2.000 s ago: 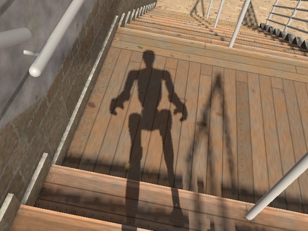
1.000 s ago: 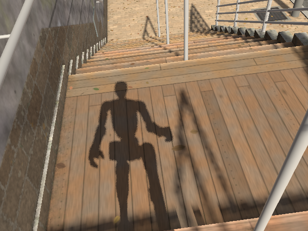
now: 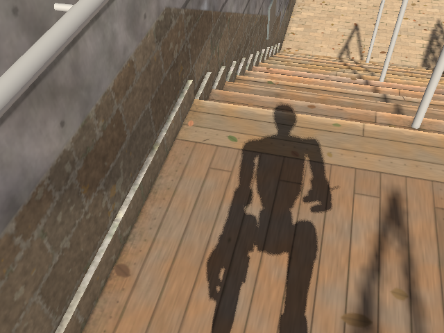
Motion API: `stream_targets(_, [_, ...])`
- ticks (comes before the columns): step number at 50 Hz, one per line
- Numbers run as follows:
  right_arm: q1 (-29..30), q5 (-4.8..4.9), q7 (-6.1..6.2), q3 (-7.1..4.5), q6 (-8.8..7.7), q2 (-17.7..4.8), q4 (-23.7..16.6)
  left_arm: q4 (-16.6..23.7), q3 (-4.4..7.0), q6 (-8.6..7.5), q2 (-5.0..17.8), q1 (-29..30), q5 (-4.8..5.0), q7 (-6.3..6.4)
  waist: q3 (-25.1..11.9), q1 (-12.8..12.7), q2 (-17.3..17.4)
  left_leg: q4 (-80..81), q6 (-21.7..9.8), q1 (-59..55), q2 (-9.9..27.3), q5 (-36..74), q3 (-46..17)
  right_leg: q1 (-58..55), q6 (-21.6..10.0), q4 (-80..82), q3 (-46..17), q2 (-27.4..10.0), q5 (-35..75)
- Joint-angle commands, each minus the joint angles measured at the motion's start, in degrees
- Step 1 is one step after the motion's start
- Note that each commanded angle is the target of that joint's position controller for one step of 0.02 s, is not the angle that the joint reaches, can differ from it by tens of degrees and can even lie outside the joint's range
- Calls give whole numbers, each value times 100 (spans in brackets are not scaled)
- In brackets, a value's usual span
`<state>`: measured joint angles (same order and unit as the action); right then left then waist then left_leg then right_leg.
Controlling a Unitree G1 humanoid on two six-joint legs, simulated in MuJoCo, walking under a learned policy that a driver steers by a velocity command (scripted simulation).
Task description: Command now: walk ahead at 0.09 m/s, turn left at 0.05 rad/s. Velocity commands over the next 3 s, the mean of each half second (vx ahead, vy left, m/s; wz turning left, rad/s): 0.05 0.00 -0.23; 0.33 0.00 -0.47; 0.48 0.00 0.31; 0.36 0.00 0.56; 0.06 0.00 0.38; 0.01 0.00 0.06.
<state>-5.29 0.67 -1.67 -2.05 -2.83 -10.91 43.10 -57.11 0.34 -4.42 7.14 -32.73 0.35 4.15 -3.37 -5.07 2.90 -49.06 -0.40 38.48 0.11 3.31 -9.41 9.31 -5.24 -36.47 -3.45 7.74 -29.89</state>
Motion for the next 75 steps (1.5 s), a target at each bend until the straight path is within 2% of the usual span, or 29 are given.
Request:
stream_targets(1, [1170, 33, -155, -56, -293, -411, -664, 24, 144, 46, 581, -832, 56, 136, 738, -79, -382, 900, 136, 2355, 239, 868, -307, -1520, -367, -401, -1994, -1865, 4354])
stream_targets(4, [943, -55, -221, 74, -208, 108, -644, 170, 84, 134, 618, -229, 138, -18, 774, -97, -497, 1960, 193, -1586, -251, 2687, 559, 1614, -237, -176, -1058, -1011, 2515])
stream_targets(6, [546, 81, -146, 21, -166, 24, -713, 155, 73, 182, 438, -136, 212, -60, 917, 25, -587, 2795, 153, -2063, -56, 2589, 357, 1346, -230, -794, -1057, -789, 2368])
stream_targets(8, [-322, -27, -41, -68, -237, -164, -435, 251, 143, 278, 537, 94, 222, -84, 654, 441, -222, 3912, -46, -2801, 65, 3416, 493, 919, -93, -2255, -960, -460, 2239])
stream_targets(10, [-2436, -139, -4, -298, -171, -746, 421, 135, 187, 288, 385, -131, 46, -224, -220, 1041, 122, 2991, -201, -5617, 970, 5884, 307, 2712, 298, -4686, -589, -62, 143])
stream_targets(11, [-2857, -257, -55, -287, -130, -1091, 648, 80, 45, 265, 174, -944, 227, -268, -1381, 948, 899, 1234, -1100, -7372, 2245, 8145, -286, 3853, 674, -7164, -599, 311, -3021])
stream_targets(12, [-2363, -208, -119, -190, -30, -858, 624, 407, 23, 213, 527, -959, 250, -298, -2185, 675, 907, 904, -1678, -7456, 2488, 7178, -761, 4290, 903, -7611, -835, -300, -2814])
stream_targets(14, [-1453, -193, -51, -26, 110, -433, 338, 745, 74, 300, 677, 139, 167, -199, -1702, 635, -166, 1585, -1722, -5648, 2053, 4855, -491, 4206, 1075, -7155, -537, -700, -2201])
stream_targets(16, [-804, -334, 154, -153, 92, -1189, 316, 1384, -35, 520, 382, 675, 72, -40, -1084, 22, -230, 2614, -2606, -3571, 3107, 3196, -1847, 3892, 1237, -7929, -352, -1030, -1152])
stream_targets(19, [-542, -349, 472, -178, 195, -1260, 132, 1790, 176, 613, 830, 1424, -13, 130, -168, 162, -141, 2968, -1795, -2092, 2223, 1661, -641, 3930, 1235, -7087, -250, -749, 317])
stream_targets(23, [-1187, -238, 807, 16, 464, -872, 346, 2371, 62, 683, 305, 2159, -9, 40, 48, 379, 383, 2875, -1388, -2103, 1307, 532, 665, 3510, 1232, -3914, 113, -701, 2240])
stream_targets(26, [-1066, -129, 657, -122, 398, -1171, 181, 2546, 70, 716, 350, 2251, 46, -197, -68, 345, 704, 3418, -1158, -1665, 1443, -1901, 574, 2249, 1060, -2345, 308, -870, 2468])
stream_targets(29, [-1003, 47, 486, -346, 308, -1576, -8, 2689, 276, 655, 963, 2562, 112, -374, 432, 526, 1017, 3871, -963, -1687, 1861, -4123, 180, 1968, 639, -1659, 423, -942, 1615])
stream_targets(34, [-1182, -32, 431, -371, 215, -1370, -43, 2352, 391, 539, 964, 2157, 122, -462, 445, 561, 65, 2753, -530, -1601, 1683, -4490, 593, 660, 57, 47, 1040, -681, 619])
stream_targets(35, [-1225, -108, 385, -291, 229, -1072, -52, 2075, 503, 524, 1154, 1477, 200, -429, 343, 393, -479, 1586, -334, -1113, 1352, -4378, 1010, -88, -100, 332, 787, -618, 410])
stream_targets(36, [-1022, -248, 300, -140, 154, -521, -274, 1952, 669, 495, 1729, 795, 224, -389, 341, 251, -2059, -1495, 167, 642, 691, -4025, 1822, -1045, -609, 898, -1543, -1867, 625])
stream_targets(37, [-381, -173, 264, -194, -116, -782, -717, 2117, 738, 303, 2211, 340, 122, -481, 318, -105, -2320, -2376, 231, 2510, -156, -3917, 933, -1767, -1629, 2277, -4225, -2732, 266])
stream_targets(38, [266, 25, 284, -299, -302, -1141, -882, 1991, 721, 149, 2032, 276, -41, -508, 689, -219, -1337, -2601, 146, 3244, 77, -3538, 363, -1884, -1798, 2456, -4330, -2942, 738])
stream_targets(42, [-379, -250, 310, -333, -285, -1065, -437, 2186, 501, 228, 1397, 1488, 9, -349, 376, 677, -867, -1753, 271, 1670, 477, -1323, 475, -493, -798, 1882, -2011, -1890, 2910])
stream_targets(49, [861, -135, 21, -68, -185, -312, -682, 1358, 409, 165, 1169, 265, 69, -189, 334, 153, -929, 583, 117, 353, 32, 818, 987, -161, -89, 1913, -736, -1495, 4112])
stream_targets(55, [1703, 55, -196, -65, -263, -399, -1082, 1047, 420, 141, 1257, 19, 5, -185, 815, -56, -1029, 1312, -262, 662, -108, -367, 1119, -1254, -174, 1725, -738, -1952, 4664])
stream_targets(58, [919, -22, -246, -163, -289, -584, -922, 1066, 437, 194, 1414, 294, -22, -179, 145, 437, -1253, 1393, -706, -1015, -653, -1300, 1577, -1234, -46, 562, -384, -1841, 7931])
stream_targets(60, [-1479, 5, -122, -369, -283, -1166, -352, 1309, 423, 38, 1470, 995, -74, -194, -1078, 1636, -740, 1726, -1339, -4611, 60, 158, 286, 721, 161, -2078, -190, -1497, 7026])
stream_targets(61, [-1967, 36, -122, -465, -290, -1732, -154, 1306, 219, -109, 765, 29, -174, -316, -2132, 1134, 1222, 2003, -2649, -6994, 1999, -131, -3016, 3145, 782, -4635, -154, -369, 514])
stream_targets(62, [-2253, 94, -19, -399, -156, -1199, -73, 1284, 347, -301, 1415, 293, -27, -428, -2256, 1452, 820, 2780, -2606, -7075, 1887, -1542, -3944, 3736, 679, -4824, -907, -400, -32])
stream_targets(63, [-1522, 45, 85, -339, -133, -1025, -200, 1602, 435, -366, 1566, 1212, 174, -408, -846, 1329, 613, 2982, -2245, -6076, 1678, -1621, -3080, 4313, 659, -4582, -780, -703, 453])
stream_targets(65, [-668, 23, 82, -296, -135, -973, -416, 1782, 460, -392, 1476, 1726, -86, -272, 145, 737, -500, 3418, -1862, -3888, 1110, -358, -1970, 3477, 619, -3632, -412, -1016, 1061])
stream_targets(69, [-632, 13, 85, -293, -169, -911, -434, 1958, 450, -212, 1100, 1616, -232, -252, 260, 306, -98, 3689, -1723, -2337, 608, 566, -1026, 2573, 792, -2550, -100, -1224, 1469])
stream_targets(75, [-1444, 127, 252, -377, -17, -1156, -183, 2434, 305, -234, 873, 3296, -105, -357, 259, 863, 131, 3385, -1229, -1894, 151, -45, -759, 1724, 940, 29, 120, -695, 3449])
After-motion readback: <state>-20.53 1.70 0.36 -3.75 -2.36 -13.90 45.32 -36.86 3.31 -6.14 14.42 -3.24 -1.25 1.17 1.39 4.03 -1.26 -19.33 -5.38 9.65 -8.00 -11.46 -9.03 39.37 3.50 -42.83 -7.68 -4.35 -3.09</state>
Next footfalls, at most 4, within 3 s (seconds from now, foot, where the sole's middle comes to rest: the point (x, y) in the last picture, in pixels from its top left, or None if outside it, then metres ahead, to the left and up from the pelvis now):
0.20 left None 0.25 0.14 -0.91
0.72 right None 0.20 -0.10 -0.91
1.20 left None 0.58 -0.08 -0.91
1.64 right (352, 280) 0.80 -0.33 -0.91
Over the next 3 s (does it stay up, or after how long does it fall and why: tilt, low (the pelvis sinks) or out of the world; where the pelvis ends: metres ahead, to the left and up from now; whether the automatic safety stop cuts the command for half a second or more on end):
stays up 0.86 -0.21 -0.14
